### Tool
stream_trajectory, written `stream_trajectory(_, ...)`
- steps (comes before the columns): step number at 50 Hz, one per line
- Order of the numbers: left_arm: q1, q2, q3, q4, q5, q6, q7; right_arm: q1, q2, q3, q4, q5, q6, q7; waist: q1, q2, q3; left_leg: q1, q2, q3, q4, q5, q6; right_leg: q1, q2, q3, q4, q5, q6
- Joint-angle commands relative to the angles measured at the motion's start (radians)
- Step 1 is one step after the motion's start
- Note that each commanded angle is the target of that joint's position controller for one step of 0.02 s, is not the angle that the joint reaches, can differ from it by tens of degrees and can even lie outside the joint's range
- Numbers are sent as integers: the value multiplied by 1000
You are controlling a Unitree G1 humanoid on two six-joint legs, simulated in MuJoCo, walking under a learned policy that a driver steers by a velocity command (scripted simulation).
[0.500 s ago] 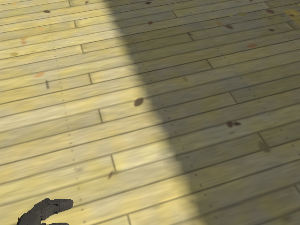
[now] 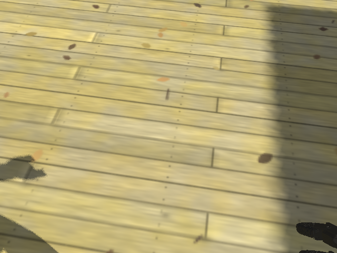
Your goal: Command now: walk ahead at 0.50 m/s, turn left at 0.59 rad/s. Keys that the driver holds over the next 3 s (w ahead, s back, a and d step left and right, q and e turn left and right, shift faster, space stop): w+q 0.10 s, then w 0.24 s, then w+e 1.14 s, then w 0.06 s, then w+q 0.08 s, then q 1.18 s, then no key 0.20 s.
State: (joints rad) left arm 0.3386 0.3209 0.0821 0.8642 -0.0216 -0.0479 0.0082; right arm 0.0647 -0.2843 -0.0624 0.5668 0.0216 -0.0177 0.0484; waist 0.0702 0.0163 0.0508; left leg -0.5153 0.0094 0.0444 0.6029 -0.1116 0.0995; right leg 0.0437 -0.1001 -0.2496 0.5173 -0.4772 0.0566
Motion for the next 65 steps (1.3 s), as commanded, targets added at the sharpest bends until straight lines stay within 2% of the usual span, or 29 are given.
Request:
stream_trajectory(1,37,15,-24,-156,44,-41,-5,340,-343,-107,8,8,-5,-26,-104,278,-368,905,300,-783,-211,-256,308,-742,118,184,802,-135,-31)
stream_trajectory(2,-93,117,-4,-166,3,-71,-17,361,-246,-81,-4,4,-21,-17,-192,133,-385,895,314,-830,-308,-323,283,-844,86,340,873,-95,-46)
stream_trajectory(3,-156,139,1,-192,-22,-86,-22,328,-205,-66,9,-4,-35,-14,-181,103,-243,786,287,-689,-316,-235,242,-898,50,326,836,7,-65)
stream_trajectory(4,-155,123,-4,-182,-5,-93,-15,270,-182,-58,6,-2,-41,-15,-135,20,-175,643,242,-578,-313,-124,212,-844,9,327,754,90,-68)
stream_trajectory(5,-147,125,1,-173,20,-91,-8,208,-159,-50,-3,-8,-41,-18,-94,10,-132,520,205,-495,-321,-17,192,-775,-17,329,674,139,-59)
stream_trajectory(6,-118,126,4,-162,23,-79,-11,170,-133,-39,-15,-20,-42,-22,-60,30,-123,445,182,-442,-344,54,184,-712,-38,333,642,176,-53)
stream_trajectory(9,-103,88,-3,-148,33,-48,-13,170,-127,-33,12,-20,-55,-34,-44,33,-105,339,159,-343,-387,215,195,-661,-33,300,547,249,-12)
stream_trajectory(15,-306,33,-26,-195,25,-50,-25,258,-150,-33,87,-13,-57,-54,-125,47,-33,325,105,-223,-410,141,125,-641,12,278,158,606,0)
stream_trajectory(21,-408,48,-29,-238,7,-63,-60,336,-165,-37,159,-11,-47,-56,-164,53,22,538,210,-250,-357,168,113,-729,34,273,19,538,-72)
stream_trajectory(24,-339,67,-21,-234,6,-61,-70,316,-181,-43,172,-13,-36,-62,-118,72,-22,610,218,-205,-258,463,74,-630,80,236,2,400,-129)
stream_trajectory(26,-113,129,13,-177,12,-57,-61,283,-176,-36,161,-21,-26,-71,1,51,-184,542,145,-113,34,733,24,-282,130,209,-12,449,-188)
stream_trajectory(27,32,206,32,-163,16,-53,-56,327,-136,-18,134,-48,-31,-77,26,-80,-323,298,81,-69,346,429,-22,42,-50,469,27,523,-275)
stream_trajectory(28,76,233,39,-144,5,-50,-63,431,-47,8,132,-45,-53,-62,-28,-318,-409,-82,-100,-85,648,-386,-94,328,-230,962,-114,284,-429)
stream_trajectory(29,81,146,18,-149,-12,-46,-60,344,-129,-1,126,-22,-75,-50,24,-208,-371,-204,-55,-192,730,-423,-84,337,-221,1025,-199,100,-395)
stream_trajectory(30,13,124,11,-166,-2,-40,-52,228,-159,-9,91,4,-92,-41,29,-136,-223,-261,-12,-178,714,-333,-76,208,-195,897,-223,126,-359)
stream_trajectory(31,-33,122,9,-181,10,-36,-47,165,-150,-5,77,-6,-104,-42,12,-38,-143,-243,21,-160,659,-271,-72,73,-158,806,-239,225,-342)
stream_trajectory(32,-64,112,6,-190,16,-34,-44,149,-145,-9,70,-25,-108,-45,-21,-6,-96,-206,47,-153,583,-230,-80,-32,-129,743,-253,337,-338)
stream_trajectory(36,-81,102,2,-203,12,-33,-29,186,-108,-7,69,-41,-85,-53,-81,-72,-81,-112,69,-128,414,-190,-131,-190,-65,621,-303,529,-349)
stream_trajectory(42,1,138,17,-171,-3,-13,3,-29,-57,12,26,-34,-90,-49,-11,-90,-48,-15,6,-105,26,163,-172,-297,20,521,-288,504,-274)
stream_trajectory(47,60,131,19,-152,-10,9,12,-114,-94,-2,6,-15,-109,-31,3,-111,-50,46,-29,-140,-123,135,-148,-187,-21,645,-194,420,-248)
stream_trajectory(50,20,114,18,-166,-4,17,13,22,-140,-29,39,-15,-122,-36,-82,-142,-96,249,-19,-124,-202,72,-86,-180,0,671,-61,501,-206)
stream_trajectory(51,5,68,1,-183,5,13,7,150,-178,-45,55,-31,-125,-45,-147,-103,-211,479,87,-202,-171,54,-28,-261,47,617,134,474,-174)
stream_trajectory(52,97,0,-20,-204,3,5,7,281,-259,-66,70,-47,-117,-53,-149,96,-368,843,308,-516,-168,-40,96,-541,179,477,458,185,-105)
stream_trajectory(53,155,26,-26,-221,-12,-2,7,323,-240,-66,103,-25,-102,-43,-129,310,-404,913,430,-836,-256,-272,176,-763,169,422,663,-131,-84)
stream_trajectory(54,96,116,-3,-204,-19,1,7,270,-154,-44,87,-16,-97,-44,-146,171,-256,788,390,-749,-292,-391,138,-830,106,439,745,-56,-74)
stream_trajectory(56,-29,120,6,-228,-2,11,4,184,-99,-24,88,-25,-86,-46,-130,61,-79,549,297,-485,-337,-215,84,-809,47,385,719,84,-60)
stream_trajectory(57,-45,108,10,-235,2,14,0,159,-80,-17,96,-31,-86,-46,-109,76,-44,476,264,-404,-364,-136,74,-781,20,382,681,124,-58)
stream_trajectory(60,-45,49,0,-250,-6,29,-11,143,-89,-22,120,-29,-97,-44,-82,99,-25,383,235,-255,-431,-13,86,-737,-11,350,633,185,-47)
stream_trajectory(65,-135,29,-10,-281,-1,23,-26,147,-139,-37,161,-29,-97,-47,-96,48,-17,421,228,-77,-453,169,88,-760,-19,332,411,402,-34)
